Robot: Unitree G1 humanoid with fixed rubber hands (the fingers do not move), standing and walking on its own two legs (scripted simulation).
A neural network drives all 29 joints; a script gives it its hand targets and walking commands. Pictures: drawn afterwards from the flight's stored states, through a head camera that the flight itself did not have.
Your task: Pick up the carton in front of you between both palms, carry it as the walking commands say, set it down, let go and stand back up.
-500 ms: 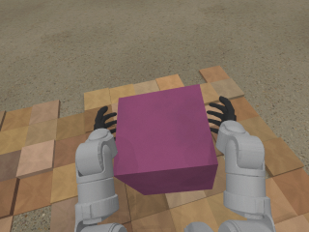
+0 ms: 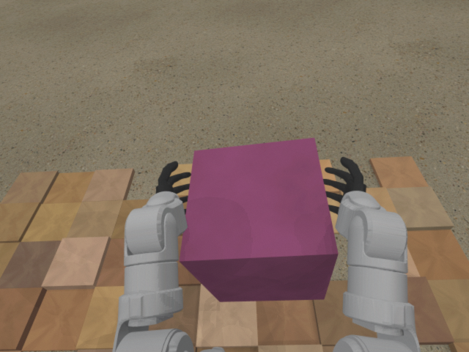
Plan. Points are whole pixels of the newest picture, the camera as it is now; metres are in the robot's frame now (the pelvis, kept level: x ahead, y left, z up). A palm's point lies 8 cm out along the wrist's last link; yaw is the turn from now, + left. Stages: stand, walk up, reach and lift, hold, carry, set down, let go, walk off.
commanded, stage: carry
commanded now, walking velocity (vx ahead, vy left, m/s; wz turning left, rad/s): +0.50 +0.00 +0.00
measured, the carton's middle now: (262, 228) +0.35 +0.01 +0.00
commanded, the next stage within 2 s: none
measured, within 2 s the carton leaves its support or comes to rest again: neither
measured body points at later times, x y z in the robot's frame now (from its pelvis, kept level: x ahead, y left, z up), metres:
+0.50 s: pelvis +0.30 +0.05 +0.00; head +0.34 +0.06 +0.45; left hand +0.68 +0.15 +0.13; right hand +0.63 -0.15 +0.15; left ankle +0.24 +0.12 -0.75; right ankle +0.38 -0.07 -0.70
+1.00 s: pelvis +0.65 +0.01 -0.04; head +0.69 +0.00 +0.41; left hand +1.02 +0.18 +0.08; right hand +1.03 -0.13 +0.07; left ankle +0.78 +0.12 -0.69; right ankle +0.53 -0.05 -0.77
